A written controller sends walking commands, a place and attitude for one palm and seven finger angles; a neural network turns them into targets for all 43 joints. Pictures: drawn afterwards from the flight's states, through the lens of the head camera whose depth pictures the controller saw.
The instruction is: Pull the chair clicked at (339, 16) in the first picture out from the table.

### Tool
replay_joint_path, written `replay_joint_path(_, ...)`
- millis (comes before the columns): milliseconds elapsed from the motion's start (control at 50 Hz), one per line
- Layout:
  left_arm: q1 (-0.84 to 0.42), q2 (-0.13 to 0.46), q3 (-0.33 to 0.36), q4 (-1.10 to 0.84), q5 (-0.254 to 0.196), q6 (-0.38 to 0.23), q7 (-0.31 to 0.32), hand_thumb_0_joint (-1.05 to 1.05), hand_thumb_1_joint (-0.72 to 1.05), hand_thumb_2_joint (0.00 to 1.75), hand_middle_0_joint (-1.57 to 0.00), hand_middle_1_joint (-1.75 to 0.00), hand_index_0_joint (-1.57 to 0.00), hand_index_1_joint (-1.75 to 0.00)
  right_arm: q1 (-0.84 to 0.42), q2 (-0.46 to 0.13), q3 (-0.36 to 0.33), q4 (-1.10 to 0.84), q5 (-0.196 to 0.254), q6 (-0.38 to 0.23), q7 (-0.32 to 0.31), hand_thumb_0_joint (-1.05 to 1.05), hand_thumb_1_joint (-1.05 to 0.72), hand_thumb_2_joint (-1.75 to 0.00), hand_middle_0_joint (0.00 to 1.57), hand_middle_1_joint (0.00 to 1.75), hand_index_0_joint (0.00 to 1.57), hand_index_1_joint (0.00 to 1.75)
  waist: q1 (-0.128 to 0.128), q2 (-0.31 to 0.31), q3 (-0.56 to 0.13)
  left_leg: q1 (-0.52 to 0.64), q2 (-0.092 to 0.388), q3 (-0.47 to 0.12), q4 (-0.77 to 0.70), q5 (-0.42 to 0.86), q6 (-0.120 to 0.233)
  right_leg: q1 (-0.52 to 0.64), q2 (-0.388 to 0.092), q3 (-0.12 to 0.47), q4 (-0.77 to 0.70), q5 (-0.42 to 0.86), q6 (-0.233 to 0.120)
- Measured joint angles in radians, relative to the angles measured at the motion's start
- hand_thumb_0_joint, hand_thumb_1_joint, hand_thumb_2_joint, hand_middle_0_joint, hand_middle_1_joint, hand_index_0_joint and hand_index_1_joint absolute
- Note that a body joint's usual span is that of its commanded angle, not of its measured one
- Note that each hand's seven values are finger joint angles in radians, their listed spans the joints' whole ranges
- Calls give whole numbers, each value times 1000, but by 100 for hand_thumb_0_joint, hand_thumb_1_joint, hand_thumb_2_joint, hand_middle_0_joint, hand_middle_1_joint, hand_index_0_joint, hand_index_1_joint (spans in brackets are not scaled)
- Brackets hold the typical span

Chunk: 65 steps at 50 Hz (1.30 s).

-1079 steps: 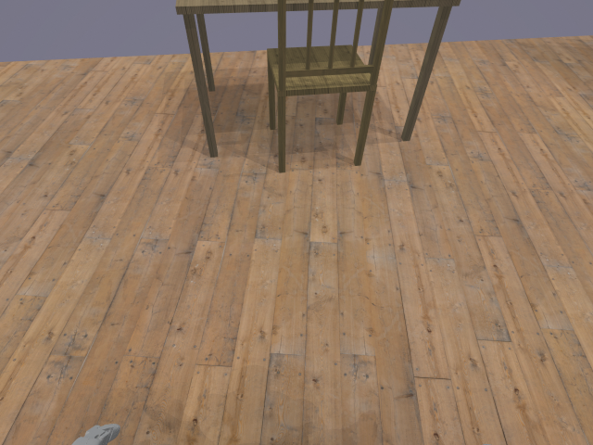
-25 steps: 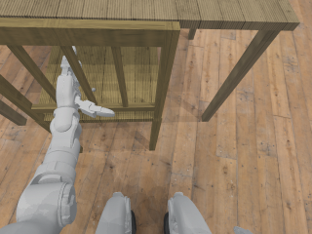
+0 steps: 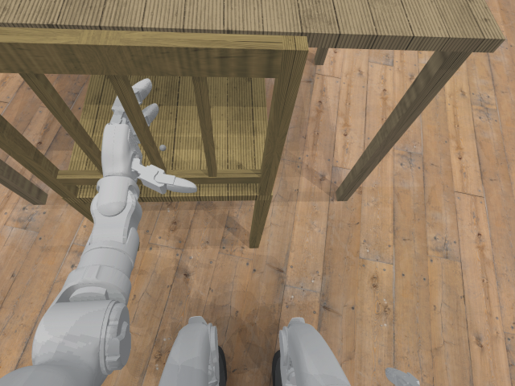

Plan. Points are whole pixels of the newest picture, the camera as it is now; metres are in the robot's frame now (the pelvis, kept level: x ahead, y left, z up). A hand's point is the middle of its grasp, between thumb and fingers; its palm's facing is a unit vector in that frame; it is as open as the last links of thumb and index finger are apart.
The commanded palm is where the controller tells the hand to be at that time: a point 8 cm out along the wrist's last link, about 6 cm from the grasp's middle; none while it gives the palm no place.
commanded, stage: hook a spindle and tug to test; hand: left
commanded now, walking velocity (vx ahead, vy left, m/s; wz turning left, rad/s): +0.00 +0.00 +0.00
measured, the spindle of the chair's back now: (144, 133) +0.49 +0.16 +0.03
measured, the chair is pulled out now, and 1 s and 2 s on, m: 0.00 0.03 0.13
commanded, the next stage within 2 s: step backward, pulling the chair out in 1.20 s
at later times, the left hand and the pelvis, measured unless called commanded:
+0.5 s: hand (163, 147) +0.47 +0.13 +0.02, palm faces +0.02 -1.00 -0.02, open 6.8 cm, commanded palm +0.44 +0.16 +0.03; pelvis +0.00 +0.00 +0.00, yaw +0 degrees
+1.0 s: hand (166, 164) +0.44 +0.12 +0.02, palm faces -0.01 -1.00 -0.02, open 4.8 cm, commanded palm +0.41 +0.17 +0.03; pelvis +0.02 +0.00 +0.01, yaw +0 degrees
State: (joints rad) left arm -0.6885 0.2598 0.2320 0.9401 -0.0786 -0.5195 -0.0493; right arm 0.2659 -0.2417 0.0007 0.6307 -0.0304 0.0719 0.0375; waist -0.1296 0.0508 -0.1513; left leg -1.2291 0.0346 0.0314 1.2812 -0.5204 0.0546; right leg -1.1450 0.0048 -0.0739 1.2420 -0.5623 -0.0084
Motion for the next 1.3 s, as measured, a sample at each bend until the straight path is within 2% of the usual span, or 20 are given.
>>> replay_joint_path(100, 6, 1, 2, -1, 2, 13, 6, -2, -47, 32, -26, -71, -27, -72, 3, 6, 4, -3, 0, 4, 0, 0, -90, -90, 20, 30, 20, 30, -3, 0, 0, 3, 1, 2, -3, 0, 1, 2, 1, 2, -3, 1, 1)
replay_joint_path(180, 5, -1, 5, -1, 2, 0, 6, -2, -36, 36, -33, -93, -33, -93, 5, 8, 6, -1, -1, 0, -1, 0, -90, -90, 20, 30, 20, 30, -5, -2, 1, 3, 1, 1, -2, -1, 1, 2, 2, 2, -4, 0, 1)
replay_joint_path(300, -5, 3, 1, 6, 7, -4, 10, -1, -11, 47, -42, -122, -43, -123, 9, 6, 3, 0, -3, 1, 0, 0, -90, -90, 20, 30, 20, 30, -6, -3, 0, -6, 0, -2, 4, -3, 0, -4, 1, -1, 1, -2, 0)
replay_joint_path(420, 11, -6, -12, -22, -4, 17, 24, -1, 21, 60, -47, -137, -47, -138, 10, 3, -5, 3, -1, 7, 2, 0, -90, -90, 20, 30, 20, 30, 0, 3, 1, 3, 0, -1, -5, -1, 1, 4, 1, 0, -9, 1, 2)
replay_joint_path(580, 30, -14, -19, -31, -2, 19, 40, 0, 63, 79, -48, -143, -47, -144, 10, 7, -4, 4, -1, 4, 5, 0, -90, -90, 20, 30, 20, 30, 0, 1, -3, 19, 0, 0, -17, -1, -1, 18, 2, 2, -19, 1, 0)
replay_joint_path(700, 78, -21, -29, -78, -12, 19, 33, 1, 81, 86, -48, -144, -46, -145, 10, 8, -7, -5, 1, 6, 11, 0, -90, -90, 20, 30, 20, 30, 4, 0, -6, 36, 2, 4, -25, -5, -3, 32, 5, 7, -26, -1, -1)
replay_joint_path(960, 212, -54, -67, -203, -26, 23, 18, 1, 83, 84, -47, -145, -46, -145, -6, 8, -8, -28, 12, 0, 11, 0, -90, -90, 20, 30, 20, 30, 21, -7, -9, 85, 2, 10, -52, -12, -7, 76, 6, 14, -48, -8, -3)
replay_joint_path(1300, 268, -67, -98, -267, -33, 35, 13, 1, 82, 84, -48, -145, -46, -145, -42, 7, -8, -35, 16, -17, -3, 0, -90, -90, 20, 30, 20, 30, 40, -9, -6, 89, -4, 4, -42, -12, -13, 80, 1, 8, -29, -17, -9)
